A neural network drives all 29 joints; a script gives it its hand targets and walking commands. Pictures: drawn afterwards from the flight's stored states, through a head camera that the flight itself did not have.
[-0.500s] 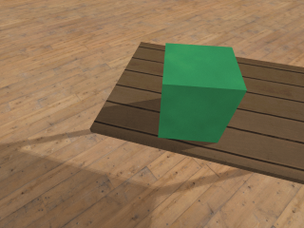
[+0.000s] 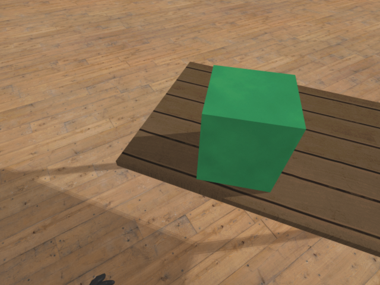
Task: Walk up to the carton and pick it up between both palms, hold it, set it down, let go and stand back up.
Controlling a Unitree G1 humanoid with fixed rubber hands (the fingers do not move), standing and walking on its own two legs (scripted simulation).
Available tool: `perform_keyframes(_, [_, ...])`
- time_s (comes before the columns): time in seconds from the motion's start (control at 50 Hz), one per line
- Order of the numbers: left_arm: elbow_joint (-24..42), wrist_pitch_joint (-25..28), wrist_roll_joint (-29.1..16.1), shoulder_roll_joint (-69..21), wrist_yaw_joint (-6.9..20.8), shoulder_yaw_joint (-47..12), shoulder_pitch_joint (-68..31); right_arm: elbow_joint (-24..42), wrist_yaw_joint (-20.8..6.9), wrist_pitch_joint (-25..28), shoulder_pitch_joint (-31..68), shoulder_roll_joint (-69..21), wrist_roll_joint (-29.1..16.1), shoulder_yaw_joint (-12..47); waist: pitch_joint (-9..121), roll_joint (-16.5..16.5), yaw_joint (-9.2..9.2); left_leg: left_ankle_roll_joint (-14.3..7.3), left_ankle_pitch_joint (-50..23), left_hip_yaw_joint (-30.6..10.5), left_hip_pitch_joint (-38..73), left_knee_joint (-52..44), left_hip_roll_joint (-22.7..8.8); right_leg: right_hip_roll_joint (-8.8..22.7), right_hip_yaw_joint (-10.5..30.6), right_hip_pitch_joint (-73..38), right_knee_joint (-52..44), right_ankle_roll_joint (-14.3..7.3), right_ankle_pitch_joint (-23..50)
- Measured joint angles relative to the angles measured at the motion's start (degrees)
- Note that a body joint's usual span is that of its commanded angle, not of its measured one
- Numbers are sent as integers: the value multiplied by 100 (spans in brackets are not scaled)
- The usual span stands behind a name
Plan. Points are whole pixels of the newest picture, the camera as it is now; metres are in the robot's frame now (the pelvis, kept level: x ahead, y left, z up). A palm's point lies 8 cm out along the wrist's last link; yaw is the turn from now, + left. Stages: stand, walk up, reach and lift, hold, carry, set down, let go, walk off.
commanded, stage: walk up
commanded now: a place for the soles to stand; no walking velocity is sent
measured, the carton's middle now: (242, 130) +0.48 -0.15 +0.03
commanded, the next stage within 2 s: none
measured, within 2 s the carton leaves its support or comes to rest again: neither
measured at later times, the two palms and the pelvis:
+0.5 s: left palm out of the picture +0.07 +0.19 -0.13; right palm out of the picture +0.08 -0.25 -0.13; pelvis +0.01 -0.04 +0.00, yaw +4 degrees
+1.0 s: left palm out of the picture +0.06 +0.20 -0.15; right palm out of the picture +0.13 -0.24 -0.13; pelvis +0.02 -0.04 -0.01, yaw +5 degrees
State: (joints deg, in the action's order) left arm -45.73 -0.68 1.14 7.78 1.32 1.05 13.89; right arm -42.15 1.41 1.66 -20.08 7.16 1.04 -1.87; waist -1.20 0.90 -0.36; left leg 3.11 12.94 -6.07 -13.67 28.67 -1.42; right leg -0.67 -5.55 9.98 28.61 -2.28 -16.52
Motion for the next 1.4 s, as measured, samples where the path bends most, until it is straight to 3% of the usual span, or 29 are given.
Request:
perform_keyframes(0.38, [-64,-67,10,38,-23,75,107,-394,145,-61,95,-32,-3,20,-164,-25,43,165,97,-461,-138,112,-159,-218,-440,-76,-57,-297,-133])
perform_keyframes(0.9, [1,-165,43,254,-80,86,91,-348,247,-183,529,-46,29,55,-329,-74,149,230,464,-694,-347,721,-45,-129,-774,-103,347,-294,-550])
perform_keyframes(0.96, [3,-278,4,363,-15,103,163,-299,312,-137,596,-110,55,63,-281,-221,195,305,467,-522,-342,664,-71,-99,-607,76,546,-279,-612])
perform_keyframes(1.04, [-15,-475,42,639,82,170,0,-146,429,-21,653,-223,97,57,-289,-386,15,378,370,-505,-514,573,-167,-304,-64,648,1406,-99,-1245])
perform_keyframes(1.1, [79,-437,-12,798,112,172,-137,-135,489,-13,708,-195,153,48,-301,-425,90,495,208,-446,-556,333,-360,-313,251,1036,1960,-17,-1571])
perform_keyframes(1.16, [156,-345,-18,830,127,140,-186,-98,481,0,810,-64,134,-38,-292,-359,131,669,172,-398,-583,296,-542,-112,426,892,1277,68,-1017])
perform_keyframes(1.18, [134,-287,-22,757,122,133,-226,-119,456,-29,881,30,116,-89,-348,-195,137,656,233,-457,-590,419,-666,-193,315,805,1090,28,-469])
perform_keyframes(1.22, [117,-146,-21,555,108,53,-218,-175,389,-164,965,227,75,-204,-381,124,81,403,694,-586,-702,951,-727,-398,140,655,1052,-208,-424])
perform_keyframes(1.28, [211,-43,68,362,64,-12,72,-186,343,-418,973,341,76,-262,-83,-26,229,229,1684,-225,-977,2044,-219,-328,348,676,954,-434,-540])
perform_keyframes(1.4, [248,84,-9,45,-195,-116,463,-74,114,-454,1202,514,87,-229,-136,107,237,-35,1332,159,-1328,3141,155,-477,526,405,146,-534,-32])
